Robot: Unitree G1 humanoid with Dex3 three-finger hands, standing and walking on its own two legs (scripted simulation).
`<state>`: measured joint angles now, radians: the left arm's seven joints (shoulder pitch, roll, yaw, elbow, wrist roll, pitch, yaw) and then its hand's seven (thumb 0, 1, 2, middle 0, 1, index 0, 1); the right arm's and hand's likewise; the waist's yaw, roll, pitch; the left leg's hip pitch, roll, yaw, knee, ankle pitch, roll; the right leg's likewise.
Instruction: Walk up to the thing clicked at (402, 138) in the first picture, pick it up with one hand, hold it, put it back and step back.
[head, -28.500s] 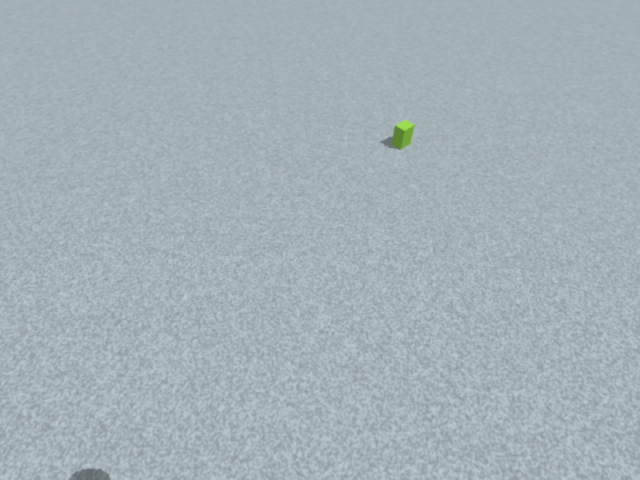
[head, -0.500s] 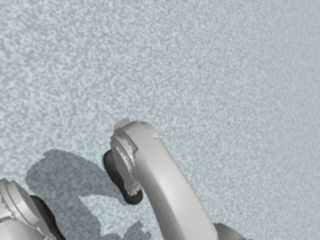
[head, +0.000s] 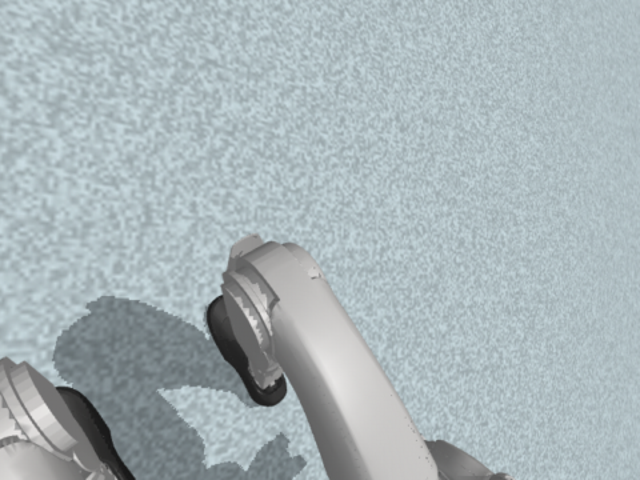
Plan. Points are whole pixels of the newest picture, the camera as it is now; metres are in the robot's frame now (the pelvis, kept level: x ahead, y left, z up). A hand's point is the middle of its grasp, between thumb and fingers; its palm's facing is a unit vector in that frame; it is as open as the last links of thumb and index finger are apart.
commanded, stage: withdraw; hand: left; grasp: from above
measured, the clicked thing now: out of the picture +0.47 +0.35 -0.28
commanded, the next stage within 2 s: home in 0.68 s
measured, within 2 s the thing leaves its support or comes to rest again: neither
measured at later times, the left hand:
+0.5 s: hand out of the picture +0.46 +0.36 -0.07, palm faces -0.30 -0.34 -0.89, open 14.2 cm
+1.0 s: hand out of the picture +0.47 +0.34 -0.14, palm faces -0.41 -0.13 -0.90, open 12.8 cm
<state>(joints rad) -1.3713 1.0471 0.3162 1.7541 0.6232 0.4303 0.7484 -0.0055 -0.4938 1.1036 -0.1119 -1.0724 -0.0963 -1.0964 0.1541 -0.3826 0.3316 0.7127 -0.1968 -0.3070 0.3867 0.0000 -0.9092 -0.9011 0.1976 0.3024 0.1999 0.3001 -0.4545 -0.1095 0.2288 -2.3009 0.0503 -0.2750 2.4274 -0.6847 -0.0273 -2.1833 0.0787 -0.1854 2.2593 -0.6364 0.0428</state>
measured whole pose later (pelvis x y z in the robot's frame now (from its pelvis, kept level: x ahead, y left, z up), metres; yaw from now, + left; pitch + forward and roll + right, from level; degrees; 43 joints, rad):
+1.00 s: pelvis +0.00 +0.00 +0.01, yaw +6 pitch +33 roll -10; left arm -0.91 0.79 0.05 1.00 1.11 -0.13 0.09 0.00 -0.22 0.92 -0.20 -0.75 -0.18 -0.77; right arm 0.24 -0.30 0.10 0.64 -0.11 -0.02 0.10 0.00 -0.89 -0.90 0.20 0.30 0.21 0.30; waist -0.24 -0.01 0.05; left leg -2.30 0.02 -0.16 2.36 -0.65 -0.01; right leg -2.20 0.04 -0.10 2.27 -0.66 0.04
